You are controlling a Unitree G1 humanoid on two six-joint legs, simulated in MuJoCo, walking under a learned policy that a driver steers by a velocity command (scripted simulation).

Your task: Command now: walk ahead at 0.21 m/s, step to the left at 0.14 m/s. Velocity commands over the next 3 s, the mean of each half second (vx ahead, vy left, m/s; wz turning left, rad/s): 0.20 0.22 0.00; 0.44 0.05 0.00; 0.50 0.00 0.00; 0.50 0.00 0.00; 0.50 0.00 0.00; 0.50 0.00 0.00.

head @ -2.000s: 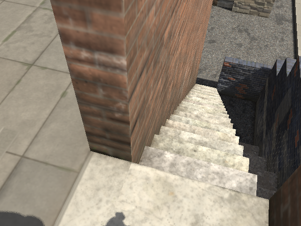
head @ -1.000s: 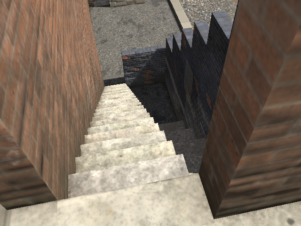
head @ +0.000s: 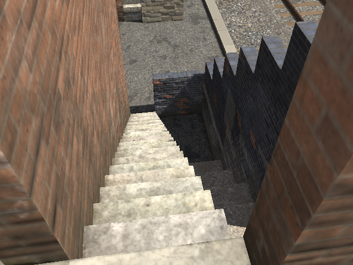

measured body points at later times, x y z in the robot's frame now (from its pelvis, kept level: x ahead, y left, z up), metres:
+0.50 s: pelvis +0.16 +0.09 -0.01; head +0.21 +0.09 +0.44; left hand +0.19 +0.39 -0.13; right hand +0.29 -0.15 -0.14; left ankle +0.24 +0.20 -0.73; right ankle +0.02 -0.07 -0.63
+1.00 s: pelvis +0.33 +0.06 +0.00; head +0.34 +0.06 +0.45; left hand +0.52 +0.29 -0.10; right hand +0.31 -0.19 -0.13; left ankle +0.24 +0.20 -0.73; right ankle +0.41 -0.06 -0.72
